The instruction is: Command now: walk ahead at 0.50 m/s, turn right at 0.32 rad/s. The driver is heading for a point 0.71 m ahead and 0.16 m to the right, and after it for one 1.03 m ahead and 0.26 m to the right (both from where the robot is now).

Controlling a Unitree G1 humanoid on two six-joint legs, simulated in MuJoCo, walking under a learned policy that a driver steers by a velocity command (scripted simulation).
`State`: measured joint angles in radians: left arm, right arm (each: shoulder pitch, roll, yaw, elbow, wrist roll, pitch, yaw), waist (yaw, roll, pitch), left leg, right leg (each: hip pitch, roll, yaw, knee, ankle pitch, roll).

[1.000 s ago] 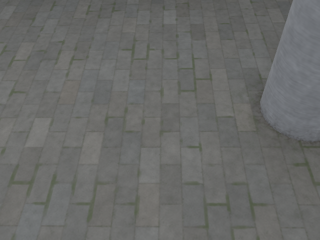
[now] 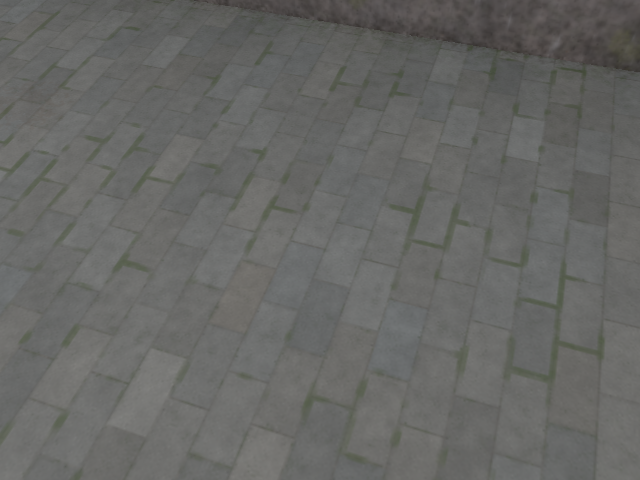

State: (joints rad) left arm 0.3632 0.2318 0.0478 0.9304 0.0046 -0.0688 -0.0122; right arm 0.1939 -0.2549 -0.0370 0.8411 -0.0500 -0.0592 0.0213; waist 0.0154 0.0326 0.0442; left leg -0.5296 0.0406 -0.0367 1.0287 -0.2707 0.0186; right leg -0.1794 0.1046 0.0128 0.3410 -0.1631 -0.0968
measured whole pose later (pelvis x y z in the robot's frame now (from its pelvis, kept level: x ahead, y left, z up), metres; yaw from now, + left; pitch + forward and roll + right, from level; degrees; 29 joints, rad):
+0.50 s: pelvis +0.25 +0.04 +0.00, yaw -17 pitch +1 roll +0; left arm 0.26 0.31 0.09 0.80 0.04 0.00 -0.04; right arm 0.28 -0.24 -0.04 0.82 -0.02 -0.10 -0.01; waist -0.01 -0.06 0.01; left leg -0.17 -0.02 0.11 0.33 -0.19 0.05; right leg -0.57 -0.03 0.03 1.11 -0.27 -0.04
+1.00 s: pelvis +0.46 -0.11 -0.01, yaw -34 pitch +1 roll +0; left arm 0.26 0.27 0.06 0.79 0.01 -0.03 -0.01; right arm 0.24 -0.26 -0.04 0.78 -0.04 -0.05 0.01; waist -0.02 0.03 0.06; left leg -0.52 0.11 0.00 1.14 -0.32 -0.01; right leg -0.23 0.13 -0.03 0.41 -0.19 -0.13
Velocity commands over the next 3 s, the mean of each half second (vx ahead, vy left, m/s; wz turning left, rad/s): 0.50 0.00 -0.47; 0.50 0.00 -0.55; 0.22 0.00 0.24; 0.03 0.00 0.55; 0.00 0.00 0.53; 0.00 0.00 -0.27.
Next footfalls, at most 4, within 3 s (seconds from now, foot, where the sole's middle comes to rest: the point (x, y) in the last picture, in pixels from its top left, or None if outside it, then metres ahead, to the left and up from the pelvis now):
0.28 left None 0.31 0.12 -0.78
0.80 right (436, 478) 0.49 -0.17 -0.78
1.32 left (428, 355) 0.77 -0.19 -0.78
1.88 right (505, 392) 0.67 -0.35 -0.78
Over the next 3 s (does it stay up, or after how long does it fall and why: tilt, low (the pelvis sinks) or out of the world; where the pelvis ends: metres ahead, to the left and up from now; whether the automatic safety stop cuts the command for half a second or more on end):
stays up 0.62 -0.24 -0.01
